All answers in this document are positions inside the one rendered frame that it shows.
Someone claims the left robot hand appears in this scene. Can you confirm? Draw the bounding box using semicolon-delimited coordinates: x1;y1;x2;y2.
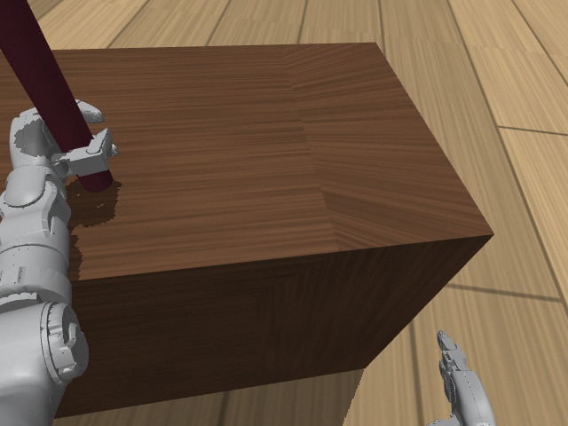
9;99;119;184

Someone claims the left robot arm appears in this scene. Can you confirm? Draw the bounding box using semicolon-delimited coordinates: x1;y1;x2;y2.
0;165;89;426

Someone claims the can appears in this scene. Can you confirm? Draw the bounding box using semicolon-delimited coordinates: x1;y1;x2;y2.
0;0;113;193

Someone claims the right robot hand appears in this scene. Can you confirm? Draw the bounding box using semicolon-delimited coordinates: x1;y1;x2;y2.
427;330;497;426

